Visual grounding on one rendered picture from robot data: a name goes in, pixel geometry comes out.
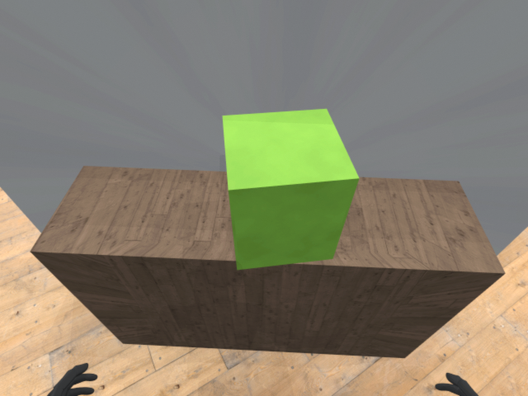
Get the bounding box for carton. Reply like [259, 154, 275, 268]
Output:
[223, 109, 359, 270]

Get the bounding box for left robot hand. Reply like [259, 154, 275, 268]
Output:
[47, 363, 97, 396]

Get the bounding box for right robot hand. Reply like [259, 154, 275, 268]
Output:
[435, 373, 478, 396]

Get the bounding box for pedestal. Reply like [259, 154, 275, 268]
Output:
[30, 166, 506, 358]

